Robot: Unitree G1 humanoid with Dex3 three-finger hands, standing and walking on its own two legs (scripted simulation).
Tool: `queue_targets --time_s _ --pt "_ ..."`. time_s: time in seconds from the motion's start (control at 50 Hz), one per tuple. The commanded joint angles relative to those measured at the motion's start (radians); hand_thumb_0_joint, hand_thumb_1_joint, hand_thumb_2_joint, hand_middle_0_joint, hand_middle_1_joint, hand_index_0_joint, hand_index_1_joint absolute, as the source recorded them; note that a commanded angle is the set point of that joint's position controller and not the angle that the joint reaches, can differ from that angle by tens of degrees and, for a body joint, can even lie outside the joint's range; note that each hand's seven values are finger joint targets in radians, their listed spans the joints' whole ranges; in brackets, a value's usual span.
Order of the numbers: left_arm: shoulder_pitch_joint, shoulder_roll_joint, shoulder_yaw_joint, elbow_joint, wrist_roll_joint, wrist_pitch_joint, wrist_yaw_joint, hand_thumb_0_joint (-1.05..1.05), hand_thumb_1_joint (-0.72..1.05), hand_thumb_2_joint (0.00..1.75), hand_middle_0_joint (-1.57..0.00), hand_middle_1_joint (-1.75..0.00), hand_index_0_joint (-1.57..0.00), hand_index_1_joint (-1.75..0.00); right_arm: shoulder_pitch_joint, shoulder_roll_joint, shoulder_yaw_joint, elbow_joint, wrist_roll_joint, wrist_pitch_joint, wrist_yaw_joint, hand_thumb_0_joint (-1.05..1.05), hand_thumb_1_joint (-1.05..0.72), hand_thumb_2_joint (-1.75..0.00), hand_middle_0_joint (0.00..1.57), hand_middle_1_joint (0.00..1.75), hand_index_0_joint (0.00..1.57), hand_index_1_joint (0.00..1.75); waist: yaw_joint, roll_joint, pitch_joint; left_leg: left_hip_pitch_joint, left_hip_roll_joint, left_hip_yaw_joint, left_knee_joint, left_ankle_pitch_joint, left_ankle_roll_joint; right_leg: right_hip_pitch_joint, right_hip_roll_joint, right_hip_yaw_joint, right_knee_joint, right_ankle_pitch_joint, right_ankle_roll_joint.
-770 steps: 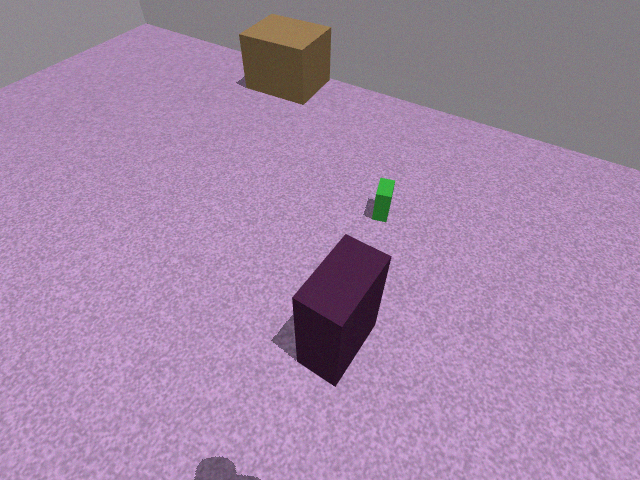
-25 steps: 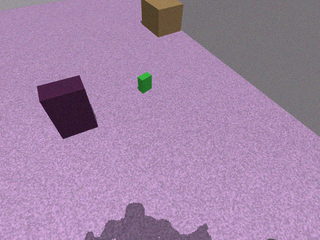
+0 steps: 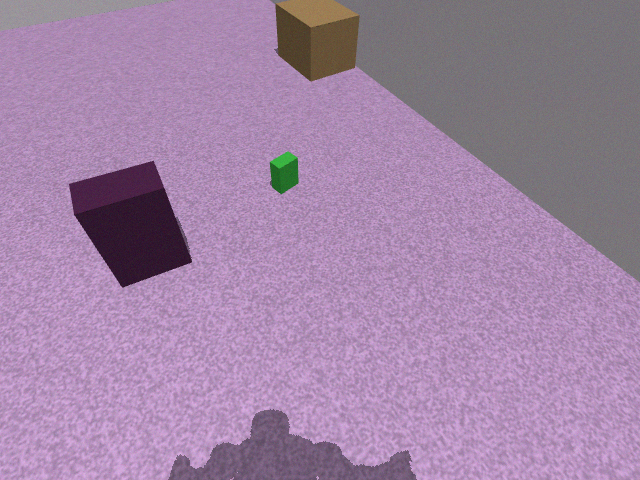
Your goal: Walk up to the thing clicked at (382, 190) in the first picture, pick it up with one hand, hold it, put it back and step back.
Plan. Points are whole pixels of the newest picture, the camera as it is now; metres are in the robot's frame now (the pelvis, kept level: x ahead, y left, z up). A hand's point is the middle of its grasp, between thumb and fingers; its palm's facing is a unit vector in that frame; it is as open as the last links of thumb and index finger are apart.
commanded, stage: stand
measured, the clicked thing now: (284, 172) +1.45 +0.15 -0.71
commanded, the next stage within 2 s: none
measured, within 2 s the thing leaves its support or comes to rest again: neither
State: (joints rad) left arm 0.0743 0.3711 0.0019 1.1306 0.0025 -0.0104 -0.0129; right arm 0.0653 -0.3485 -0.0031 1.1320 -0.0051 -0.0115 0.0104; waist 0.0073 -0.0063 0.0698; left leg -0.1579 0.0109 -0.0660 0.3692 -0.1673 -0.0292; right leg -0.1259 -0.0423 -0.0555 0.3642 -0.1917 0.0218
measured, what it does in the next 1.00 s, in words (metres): stands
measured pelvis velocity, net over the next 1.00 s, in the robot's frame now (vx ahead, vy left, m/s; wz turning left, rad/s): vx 0.01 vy -0.01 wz -0.02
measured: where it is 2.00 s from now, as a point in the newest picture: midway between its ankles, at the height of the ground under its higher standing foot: outside the picture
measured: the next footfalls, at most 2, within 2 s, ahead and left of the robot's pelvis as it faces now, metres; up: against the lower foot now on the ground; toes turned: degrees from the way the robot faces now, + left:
none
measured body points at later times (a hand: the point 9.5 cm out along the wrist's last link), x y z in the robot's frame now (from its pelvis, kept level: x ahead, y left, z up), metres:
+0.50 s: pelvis +0.01 -0.01 +0.00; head +0.03 +0.00 +0.45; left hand +0.09 +0.30 -0.13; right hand +0.07 -0.31 -0.13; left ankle +0.02 +0.14 -0.75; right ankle +0.01 -0.13 -0.75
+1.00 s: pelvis +0.01 -0.01 +0.00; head +0.02 -0.01 +0.45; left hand +0.09 +0.29 -0.13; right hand +0.09 -0.31 -0.13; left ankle +0.02 +0.14 -0.75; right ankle +0.01 -0.13 -0.75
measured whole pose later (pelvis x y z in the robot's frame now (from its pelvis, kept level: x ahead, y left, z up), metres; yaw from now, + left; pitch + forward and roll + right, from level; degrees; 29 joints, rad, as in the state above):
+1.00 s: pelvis +0.01 -0.01 +0.00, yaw -1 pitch -2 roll +0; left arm 0.10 0.36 0.00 1.13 0.01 -0.01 -0.01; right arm 0.08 -0.34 0.00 1.15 -0.01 0.00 0.01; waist 0.00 0.00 0.05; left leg -0.12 0.03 -0.05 0.31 -0.16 -0.05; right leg -0.10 -0.02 -0.04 0.32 -0.18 0.01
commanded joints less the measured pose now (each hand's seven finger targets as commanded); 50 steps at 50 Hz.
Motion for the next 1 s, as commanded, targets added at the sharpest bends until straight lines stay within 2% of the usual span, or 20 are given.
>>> queue_targets --time_s 0.0,0.12,0.16,0.22,0.24,0.26,0.28,0.32,0.36,0.4,0.44,0.54,0.56,0.66,0.78,0.9,0.92,0.98 --pt "-0.055 0.211 0.04 -0.054 -0.003 -0.024 0.012 0.0 0.9 0.9 -0.2 -0.3 -0.2 -0.3 -0.051 -0.219 -0.041 -0.05 0.001 -0.023 -0.014 0.0 -0.9 -0.9 0.2 0.3 0.2 0.3 -0.001 0.025 -0.125 0.024 0.102 -0.064 -0.074 0.162 0.036 0.044 -0.104 0.103 -0.074 0.071 -0.042" --pt "-0.049 0.21 0.036 -0.044 0.001 -0.022 0.014 0.0 0.9 0.9 -0.2 -0.3 -0.2 -0.3 -0.063 -0.21 -0.041 -0.04 0.0 -0.019 -0.014 0.0 -0.9 -0.9 0.2 0.3 0.2 0.3 0.002 0.014 -0.105 0.029 0.104 -0.058 -0.092 0.142 0.032 0.024 -0.097 0.098 -0.086 0.051 -0.039" --pt "-0.05 0.212 0.037 -0.041 0.0 -0.021 0.015 0.0 0.9 0.9 -0.2 -0.3 -0.2 -0.3 -0.048 -0.214 -0.041 -0.034 0.0 -0.016 -0.014 0.0 -0.9 -0.9 0.2 0.3 0.2 0.3 -0.004 0.006 -0.091 0.001 0.098 -0.057 -0.103 0.072 0.033 0.025 -0.097 0.102 -0.098 0.01 -0.037" --pt "-0.043 0.211 0.036 -0.044 0.003 -0.02 0.015 0.0 0.9 0.9 -0.2 -0.3 -0.2 -0.3 -0.041 -0.213 -0.042 -0.032 -0.002 -0.013 -0.01 0.0 -0.9 -0.9 0.2 0.3 0.2 0.3 -0.005 0.003 -0.074 0.008 0.09 -0.052 -0.099 0.026 0.032 -0.014 -0.097 0.114 -0.119 -0.06 -0.036" --pt "-0.048 0.217 0.038 -0.045 0.001 -0.02 0.015 0.0 0.9 0.9 -0.2 -0.3 -0.2 -0.3 -0.034 -0.21 -0.043 -0.031 -0.003 -0.014 -0.01 0.0 -0.9 -0.9 0.2 0.3 0.2 0.3 -0.007 0.007 -0.09 0.011 0.096 -0.052 -0.1 0.043 0.036 0.006 -0.102 0.115 -0.106 -0.031 -0.04" --pt "-0.041 0.211 0.037 -0.047 0.004 -0.02 0.015 0.0 0.9 0.9 -0.2 -0.3 -0.2 -0.3 -0.041 -0.207 -0.042 -0.033 -0.003 -0.013 -0.01 0.0 -0.9 -0.9 0.2 0.3 0.2 0.3 -0.001 0.0 -0.076 0.007 0.092 -0.054 -0.099 0.045 0.033 -0.012 -0.098 0.113 -0.114 -0.049 -0.038" --pt "-0.04 0.213 0.037 -0.048 0.004 -0.022 0.016 0.0 0.9 0.9 -0.2 -0.3 -0.2 -0.3 -0.04 -0.208 -0.043 -0.034 -0.003 -0.014 -0.01 0.0 -0.9 -0.9 0.2 0.3 0.2 0.3 -0.003 0.004 -0.097 0.02 0.098 -0.053 -0.092 0.077 0.037 0.004 -0.101 0.113 -0.109 -0.013 -0.039" --pt "-0.043 0.216 0.039 -0.049 0.002 -0.021 0.015 0.0 0.9 0.9 -0.2 -0.3 -0.2 -0.3 -0.027 -0.203 -0.04 -0.031 -0.005 -0.013 -0.01 0.0 -0.9 -0.9 0.2 0.3 0.2 0.3 -0.004 -0.001 -0.086 -0.004 0.095 -0.051 -0.101 0.054 0.034 0.008 -0.098 0.113 -0.106 -0.035 -0.039" --pt "-0.035 0.21 0.036 -0.051 0.002 -0.021 0.015 0.0 0.9 0.9 -0.2 -0.3 -0.2 -0.3 -0.03 -0.206 -0.041 -0.032 -0.004 -0.014 -0.01 0.0 -0.9 -0.9 0.2 0.3 0.2 0.3 0.0 0.01 -0.085 -0.003 0.096 -0.055 -0.103 0.078 0.032 0.013 -0.096 0.109 -0.101 -0.014 -0.039" --pt "-0.034 0.208 0.037 -0.053 0.001 -0.024 0.015 0.0 0.9 0.9 -0.2 -0.3 -0.2 -0.3 -0.031 -0.214 -0.043 -0.034 -0.002 -0.018 -0.012 0.0 -0.9 -0.9 0.2 0.3 0.2 0.3 -0.002 0.019 -0.135 0.032 0.108 -0.052 -0.082 0.164 0.036 0.043 -0.102 0.108 -0.084 0.096 -0.04" --pt "-0.029 0.204 0.036 -0.052 0.001 -0.025 0.016 0.0 0.9 0.9 -0.2 -0.3 -0.2 -0.3 -0.032 -0.213 -0.043 -0.033 -0.002 -0.019 -0.014 0.0 -0.9 -0.9 0.2 0.3 0.2 0.3 -0.003 0.011 -0.142 0.043 0.11 -0.047 -0.076 0.208 0.034 0.051 -0.103 0.103 -0.077 0.146 -0.04" --pt "-0.019 0.205 0.036 -0.049 0.001 -0.022 0.017 0.0 0.9 0.9 -0.2 -0.3 -0.2 -0.3 -0.037 -0.205 -0.037 -0.029 0.001 -0.017 -0.015 0.0 -0.9 -0.9 0.2 0.3 0.2 0.3 0.002 0.014 -0.131 0.056 0.112 -0.045 -0.08 0.224 0.03 0.048 -0.098 0.096 -0.079 0.161 -0.037" --pt "-0.024 0.207 0.037 -0.05 0.001 -0.021 0.019 0.0 0.9 0.9 -0.2 -0.3 -0.2 -0.3 -0.025 -0.208 -0.038 -0.027 0.001 -0.016 -0.016 0.0 -0.9 -0.9 0.2 0.3 0.2 0.3 -0.004 0.003 -0.129 0.043 0.109 -0.043 -0.086 0.2 0.029 0.05 -0.096 0.094 -0.082 0.138 -0.037" --pt "-0.019 0.205 0.037 -0.052 0.002 -0.023 0.019 0.0 0.9 0.9 -0.2 -0.3 -0.2 -0.3 -0.026 -0.211 -0.038 -0.03 0.0 -0.015 -0.017 0.0 -0.9 -0.9 0.2 0.3 0.2 0.3 -0.005 0.01 -0.131 0.057 0.114 -0.037 -0.076 0.24 0.03 0.056 -0.1 0.095 -0.075 0.195 -0.035" --pt "-0.021 0.2 0.036 -0.053 0.003 -0.019 0.017 0.0 0.9 0.9 -0.2 -0.3 -0.2 -0.3 -0.028 -0.211 -0.037 -0.032 -0.001 -0.011 -0.014 0.0 -0.9 -0.9 0.2 0.3 0.2 0.3 -0.004 0.0 -0.073 0.032 0.108 -0.041 -0.097 0.132 0.026 0.011 -0.091 0.1 -0.107 0.061 -0.034" --pt "-0.025 0.21 0.038 -0.061 0.002 -0.023 0.018 0.0 0.9 0.9 -0.2 -0.3 -0.2 -0.3 -0.024 -0.204 -0.034 -0.04 -0.002 -0.014 -0.012 0.0 -0.9 -0.9 0.2 0.3 0.2 0.3 -0.007 0.004 -0.108 0.038 0.107 -0.035 -0.094 0.153 0.027 0.04 -0.097 0.105 -0.099 0.108 -0.038" --pt "-0.021 0.204 0.039 -0.061 0.002 -0.023 0.018 0.0 0.9 0.9 -0.2 -0.3 -0.2 -0.3 -0.035 -0.219 -0.038 -0.041 0.0 -0.015 -0.014 0.0 -0.9 -0.9 0.2 0.3 0.2 0.3 -0.004 0.024 -0.12 0.054 0.111 -0.035 -0.084 0.165 0.032 0.045 -0.097 0.108 -0.096 0.128 -0.039" --pt "-0.019 0.209 0.039 -0.059 0.003 -0.022 0.019 0.0 0.9 0.9 -0.2 -0.3 -0.2 -0.3 -0.031 -0.211 -0.036 -0.04 0.0 -0.015 -0.014 0.0 -0.9 -0.9 0.2 0.3 0.2 0.3 -0.004 0.01 -0.105 0.043 0.111 -0.04 -0.092 0.159 0.029 0.041 -0.094 0.103 -0.097 0.116 -0.038"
